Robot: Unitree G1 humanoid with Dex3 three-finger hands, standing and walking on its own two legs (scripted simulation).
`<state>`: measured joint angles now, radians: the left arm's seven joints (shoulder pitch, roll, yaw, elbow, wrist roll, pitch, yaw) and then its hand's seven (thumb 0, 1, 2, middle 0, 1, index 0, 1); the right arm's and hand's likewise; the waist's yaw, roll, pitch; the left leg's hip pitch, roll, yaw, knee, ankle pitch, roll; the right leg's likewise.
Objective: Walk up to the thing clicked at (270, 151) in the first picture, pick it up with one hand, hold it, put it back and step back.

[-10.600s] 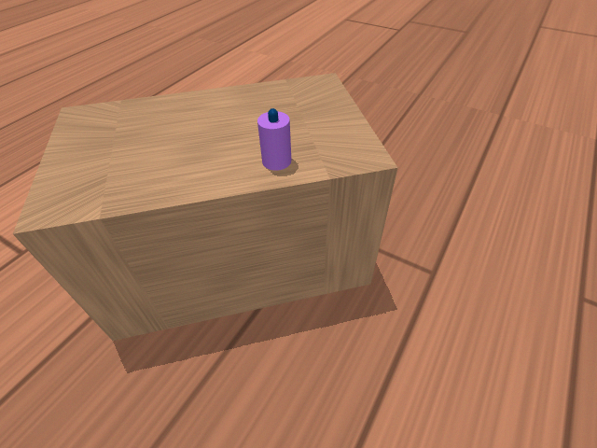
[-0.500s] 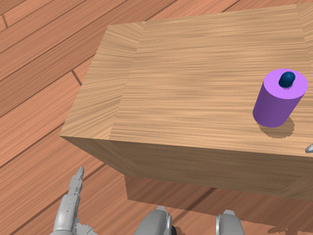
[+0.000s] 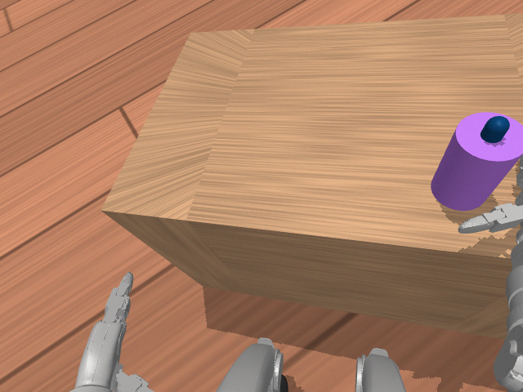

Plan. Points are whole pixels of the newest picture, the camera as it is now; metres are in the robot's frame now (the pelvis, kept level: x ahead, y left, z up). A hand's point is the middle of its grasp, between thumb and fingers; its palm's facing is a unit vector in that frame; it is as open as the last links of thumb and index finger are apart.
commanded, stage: rest palm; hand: right
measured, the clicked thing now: (476, 159) +0.48 -0.23 +0.02
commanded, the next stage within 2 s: close in 0.16 s
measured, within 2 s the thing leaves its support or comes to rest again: leaves its support in 1.80 s
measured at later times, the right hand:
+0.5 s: hand (476, 174) +0.47 -0.23 +0.01, palm faces +0.23 +0.97 +0.03, open 17.0 cm
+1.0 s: hand (488, 166) +0.47 -0.24 +0.03, palm faces +0.25 +0.97 +0.02, open 11.4 cm
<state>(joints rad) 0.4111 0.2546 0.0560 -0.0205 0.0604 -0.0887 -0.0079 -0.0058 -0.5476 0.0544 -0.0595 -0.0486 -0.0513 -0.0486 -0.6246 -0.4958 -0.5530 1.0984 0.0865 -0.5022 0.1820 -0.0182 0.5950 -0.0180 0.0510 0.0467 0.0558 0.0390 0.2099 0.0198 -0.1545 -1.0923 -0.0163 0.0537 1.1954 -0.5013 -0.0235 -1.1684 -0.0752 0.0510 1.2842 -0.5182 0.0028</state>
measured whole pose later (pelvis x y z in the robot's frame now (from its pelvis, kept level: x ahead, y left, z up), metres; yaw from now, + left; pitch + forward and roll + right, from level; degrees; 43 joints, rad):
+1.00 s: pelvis +0.01 +0.00 +0.01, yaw -1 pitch +22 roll +4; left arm 0.41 0.23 0.06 -0.02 0.06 -0.01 -0.03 -0.01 -0.54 0.06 -0.05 -0.05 -0.04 -0.05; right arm -0.63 -0.44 -0.50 1.04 0.06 -0.48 0.08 -0.02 0.32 -0.34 0.75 0.56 0.83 0.58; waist 0.21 0.01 -0.16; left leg -1.05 -0.01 0.04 1.16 -0.50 -0.03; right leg -1.12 -0.06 0.04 1.24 -0.52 0.00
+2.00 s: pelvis +0.03 +0.00 +0.04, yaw -1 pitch +18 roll +3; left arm 0.33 0.24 0.04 0.14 0.04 -0.01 0.00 -0.01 -0.55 0.07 -0.06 -0.05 -0.05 -0.05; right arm -0.52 -0.38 -0.42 0.94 0.07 -0.39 0.02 -0.01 0.59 -0.95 0.63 1.00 0.70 1.04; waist 0.17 0.02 -0.12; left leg -0.84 -0.01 0.03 0.99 -0.46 -0.03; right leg -0.90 -0.06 0.02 1.07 -0.48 0.00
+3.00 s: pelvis +0.03 +0.01 +0.09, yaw -1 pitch +4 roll +0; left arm 0.29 0.22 0.09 0.42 -0.01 -0.10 0.09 -0.01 -0.53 0.05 -0.05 -0.06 -0.04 -0.05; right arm -0.20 -0.20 -0.21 0.41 0.15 -0.12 -0.04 -0.01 0.61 -0.98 0.61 1.05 0.67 1.09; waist 0.05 -0.01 -0.05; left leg -0.43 0.02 0.00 0.72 -0.36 -0.02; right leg -0.46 -0.04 -0.02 0.73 -0.35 0.01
